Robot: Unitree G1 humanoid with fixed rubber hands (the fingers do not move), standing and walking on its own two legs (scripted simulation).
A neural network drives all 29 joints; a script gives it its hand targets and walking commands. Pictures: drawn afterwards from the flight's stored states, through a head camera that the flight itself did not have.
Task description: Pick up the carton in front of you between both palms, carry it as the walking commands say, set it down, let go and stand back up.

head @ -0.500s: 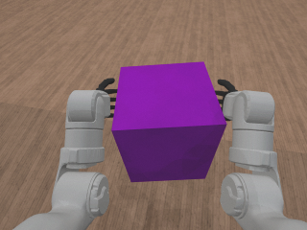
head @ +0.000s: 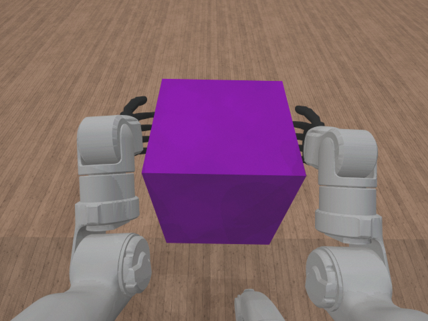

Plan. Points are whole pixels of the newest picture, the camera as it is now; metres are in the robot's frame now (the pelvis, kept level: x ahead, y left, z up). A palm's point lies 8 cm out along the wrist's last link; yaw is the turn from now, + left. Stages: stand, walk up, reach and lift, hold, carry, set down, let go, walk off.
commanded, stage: carry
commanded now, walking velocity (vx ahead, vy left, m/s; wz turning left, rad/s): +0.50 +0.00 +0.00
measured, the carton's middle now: (219, 168) +0.38 -0.03 +0.08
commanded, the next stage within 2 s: none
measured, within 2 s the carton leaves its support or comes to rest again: neither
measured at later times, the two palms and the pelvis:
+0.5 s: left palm (117, 15) +0.71 +0.16 +0.23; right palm (249, 8) +0.73 -0.14 +0.23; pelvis +0.34 -0.02 +0.04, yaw +1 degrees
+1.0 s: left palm out of the picture +1.04 +0.13 +0.26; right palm out of the picture +1.05 -0.17 +0.26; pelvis +0.68 -0.03 +0.08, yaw +0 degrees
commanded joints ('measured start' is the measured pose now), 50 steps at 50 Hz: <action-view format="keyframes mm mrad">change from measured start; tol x64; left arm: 1 -674 -968 -521 -53 -331 -30 -149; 50 -743 -1058 -585 10 -473 -39 -242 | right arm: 1 -931 1130 567 -190 520 -21 271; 50 -763 1049 497 1 342 -10 240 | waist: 1 50 113 -462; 50 179 -73 -472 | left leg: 1 379 247 -276 -185 296 178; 6 183 180 -14 93 804 70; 11 -574 -8 -187 987 -45 -6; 26 266 -106 124 90 156 52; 28 648 315 -783 -138 -63 271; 45 169 150 -31 213 712 30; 50 -514 12 -160 785 -7 0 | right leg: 1 -32 -31 -22 -226 36 4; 8 1115 -245 477 -738 -120 -232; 26 582 -143 -109 -502 765 -49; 31 -117 20 90 234 -41 -9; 50 970 -300 423 -800 582 -212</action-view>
